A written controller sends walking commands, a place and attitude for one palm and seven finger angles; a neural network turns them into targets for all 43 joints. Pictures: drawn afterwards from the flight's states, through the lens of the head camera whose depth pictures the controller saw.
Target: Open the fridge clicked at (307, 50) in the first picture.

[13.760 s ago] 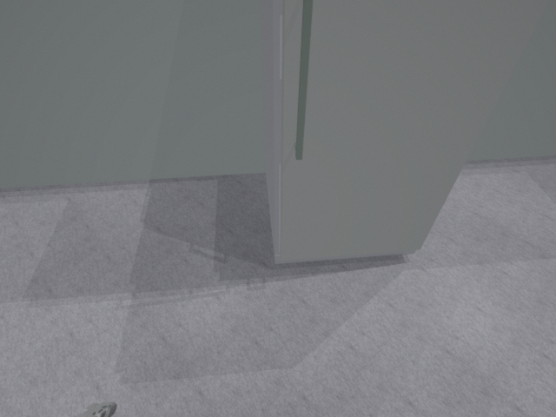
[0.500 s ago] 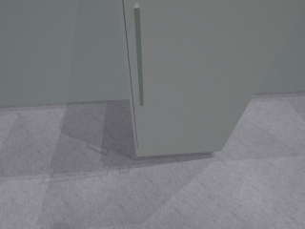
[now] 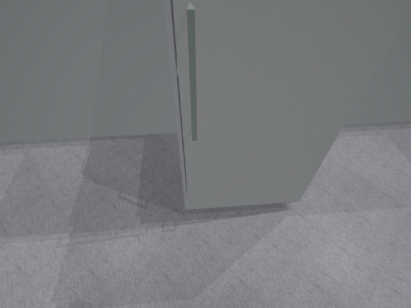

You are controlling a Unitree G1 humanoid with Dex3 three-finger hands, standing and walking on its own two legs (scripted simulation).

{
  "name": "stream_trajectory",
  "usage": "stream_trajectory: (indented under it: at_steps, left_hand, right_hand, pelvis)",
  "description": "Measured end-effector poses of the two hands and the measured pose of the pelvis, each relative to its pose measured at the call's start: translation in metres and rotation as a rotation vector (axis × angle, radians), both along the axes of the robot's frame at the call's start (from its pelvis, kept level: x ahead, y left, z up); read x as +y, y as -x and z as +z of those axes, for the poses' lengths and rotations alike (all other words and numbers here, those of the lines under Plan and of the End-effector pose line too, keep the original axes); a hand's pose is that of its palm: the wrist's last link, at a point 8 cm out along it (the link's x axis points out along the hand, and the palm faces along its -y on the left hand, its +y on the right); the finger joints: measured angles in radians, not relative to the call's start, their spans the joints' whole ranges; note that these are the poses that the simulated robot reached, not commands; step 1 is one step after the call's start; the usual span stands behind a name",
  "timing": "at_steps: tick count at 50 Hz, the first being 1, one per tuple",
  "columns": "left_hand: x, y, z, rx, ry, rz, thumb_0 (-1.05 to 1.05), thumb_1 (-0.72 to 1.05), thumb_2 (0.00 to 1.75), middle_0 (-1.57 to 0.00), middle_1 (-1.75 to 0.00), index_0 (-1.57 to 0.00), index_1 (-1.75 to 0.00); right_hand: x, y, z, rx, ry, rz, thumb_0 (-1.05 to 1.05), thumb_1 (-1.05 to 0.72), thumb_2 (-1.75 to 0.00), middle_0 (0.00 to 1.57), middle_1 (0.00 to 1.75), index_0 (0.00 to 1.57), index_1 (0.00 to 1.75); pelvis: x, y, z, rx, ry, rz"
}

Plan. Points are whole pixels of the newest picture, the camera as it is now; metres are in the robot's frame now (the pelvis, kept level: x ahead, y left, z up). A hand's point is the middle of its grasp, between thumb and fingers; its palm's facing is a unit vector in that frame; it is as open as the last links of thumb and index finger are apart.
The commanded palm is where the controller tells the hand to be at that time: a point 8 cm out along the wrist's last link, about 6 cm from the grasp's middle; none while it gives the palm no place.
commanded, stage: look again from close up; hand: left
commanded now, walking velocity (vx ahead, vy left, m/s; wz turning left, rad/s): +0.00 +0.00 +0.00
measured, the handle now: (192, 83) +0.65 +0.08 +0.09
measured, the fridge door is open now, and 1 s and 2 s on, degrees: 0 0 0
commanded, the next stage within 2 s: shuffle to correct the standing spot in 0.26 s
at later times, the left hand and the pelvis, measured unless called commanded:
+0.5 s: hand out of the picture -0.02 +0.16 -0.18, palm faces +0.04 -0.98 -0.17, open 7.3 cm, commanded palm none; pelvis +0.00 +0.00 +0.00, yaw +1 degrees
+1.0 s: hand out of the picture -0.02 +0.03 -0.17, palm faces +0.22 -0.97 -0.14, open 7.3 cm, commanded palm none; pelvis +0.12 -0.07 -0.02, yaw +8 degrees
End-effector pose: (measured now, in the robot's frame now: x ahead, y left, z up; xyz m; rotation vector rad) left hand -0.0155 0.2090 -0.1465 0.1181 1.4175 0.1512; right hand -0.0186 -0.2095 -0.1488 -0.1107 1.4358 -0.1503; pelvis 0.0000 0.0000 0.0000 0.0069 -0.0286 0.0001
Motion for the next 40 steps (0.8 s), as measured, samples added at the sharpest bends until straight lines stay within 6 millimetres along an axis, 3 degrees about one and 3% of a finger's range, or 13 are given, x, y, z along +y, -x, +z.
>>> stream_trajectory:
  at_steps: [20, 27, 35, 37, 40]
  left_hand:
    - [-0.001, 0.014, 0.001, 0.021, -0.001, 0.009, 0.0, 0.91, 0.89, -0.2, -0.3, -0.2, -0.29]
    - [-0.003, 0.012, -0.003, 0.039, 0.003, 0.016, 0.0, 0.91, 0.89, -0.2, -0.3, -0.2, -0.29]
    - [-0.025, -0.003, 0.001, 0.047, -0.033, 0.058, 0.0, 0.91, 0.89, -0.19, -0.3, -0.2, -0.29]
    - [-0.033, -0.006, 0.003, 0.024, -0.048, 0.103, 0.0, 0.91, 0.89, -0.2, -0.3, -0.2, -0.29]
    - [-0.05, -0.003, 0.006, 0.031, -0.055, 0.161, 0.0, 0.91, 0.89, -0.19, -0.3, -0.2, -0.29]
  right_hand:
    - [-0.003, -0.003, 0.0, -0.012, 0.003, 0.01, 0.01, -0.91, -0.9, 0.2, 0.3, 0.19, 0.3]
    - [-0.008, -0.001, -0.004, 0.012, 0.0, -0.006, 0.0, -0.91, -0.9, 0.2, 0.3, 0.2, 0.3]
    - [-0.044, -0.009, -0.014, 0.068, -0.007, -0.007, 0.0, -0.91, -0.9, 0.2, 0.3, 0.2, 0.3]
    - [-0.056, -0.02, -0.013, 0.097, -0.004, 0.029, 0.01, -0.91, -0.9, 0.2, 0.3, 0.2, 0.3]
    - [-0.074, -0.055, -0.009, 0.095, 0.01, 0.082, 0.01, -0.91, -0.9, 0.2, 0.3, 0.2, 0.3]
  pelvis:
    - [-0.001, 0.004, 0.0, 0.004, 0.0, 0.005]
    - [-0.007, -0.005, -0.004, 0.02, -0.012, 0.019]
    - [-0.04, -0.03, -0.011, 0.052, -0.018, 0.064]
    - [-0.049, -0.041, -0.01, 0.057, -0.019, 0.092]
    - [-0.061, -0.059, -0.007, 0.056, -0.031, 0.119]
